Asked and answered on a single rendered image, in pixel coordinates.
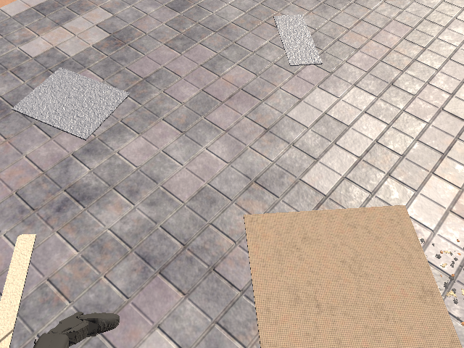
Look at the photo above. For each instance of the robot left hand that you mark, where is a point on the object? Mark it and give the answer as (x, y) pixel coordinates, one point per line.
(77, 327)

